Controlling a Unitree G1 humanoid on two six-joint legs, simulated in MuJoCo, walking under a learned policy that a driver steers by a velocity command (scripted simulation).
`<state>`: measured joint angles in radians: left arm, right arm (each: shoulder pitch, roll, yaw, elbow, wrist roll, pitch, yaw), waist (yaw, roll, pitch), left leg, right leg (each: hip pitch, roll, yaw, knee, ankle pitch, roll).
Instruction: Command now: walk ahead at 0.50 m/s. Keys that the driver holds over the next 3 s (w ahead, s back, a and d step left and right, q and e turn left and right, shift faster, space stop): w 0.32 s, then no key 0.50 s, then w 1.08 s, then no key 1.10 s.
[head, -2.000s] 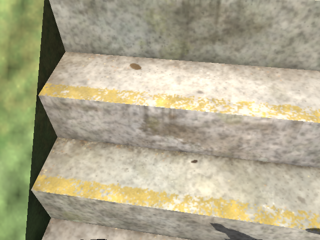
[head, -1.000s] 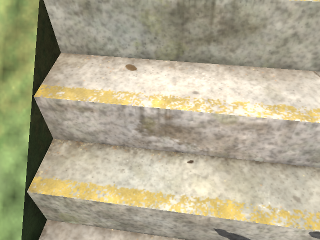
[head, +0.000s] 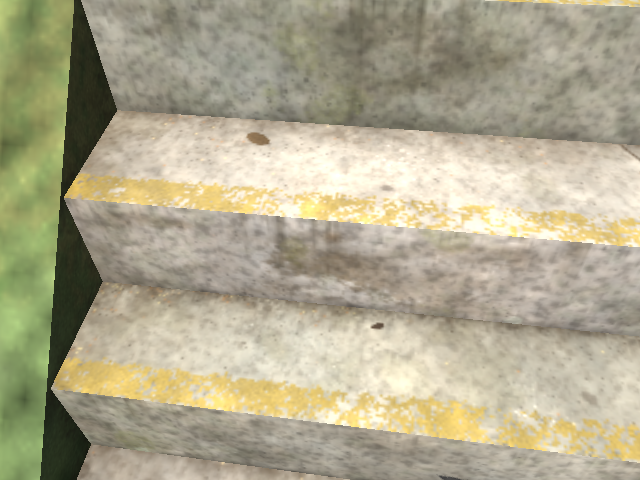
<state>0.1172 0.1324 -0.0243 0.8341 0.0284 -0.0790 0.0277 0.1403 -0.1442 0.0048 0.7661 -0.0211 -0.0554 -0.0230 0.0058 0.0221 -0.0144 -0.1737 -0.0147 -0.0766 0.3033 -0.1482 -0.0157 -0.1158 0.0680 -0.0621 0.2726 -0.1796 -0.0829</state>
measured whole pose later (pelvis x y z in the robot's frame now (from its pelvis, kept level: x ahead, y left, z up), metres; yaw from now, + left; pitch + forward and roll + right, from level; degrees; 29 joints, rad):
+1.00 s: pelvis -0.01 -0.01 +0.00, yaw +0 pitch +0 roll +0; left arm 0.25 0.16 -0.03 1.00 0.03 -0.04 0.04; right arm 0.28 -0.18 0.03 0.96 -0.02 -0.01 -0.04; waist 0.00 0.02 -0.01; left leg -0.18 0.00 -0.07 0.32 -0.15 -0.02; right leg -0.11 0.08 -0.07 0.27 -0.17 -0.09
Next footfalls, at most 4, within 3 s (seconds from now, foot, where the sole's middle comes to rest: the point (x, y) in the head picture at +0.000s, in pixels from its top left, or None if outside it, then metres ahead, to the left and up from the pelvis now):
none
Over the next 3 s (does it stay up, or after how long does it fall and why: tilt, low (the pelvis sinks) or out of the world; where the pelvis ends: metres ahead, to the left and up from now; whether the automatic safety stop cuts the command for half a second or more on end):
stays up -0.01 0.00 0.00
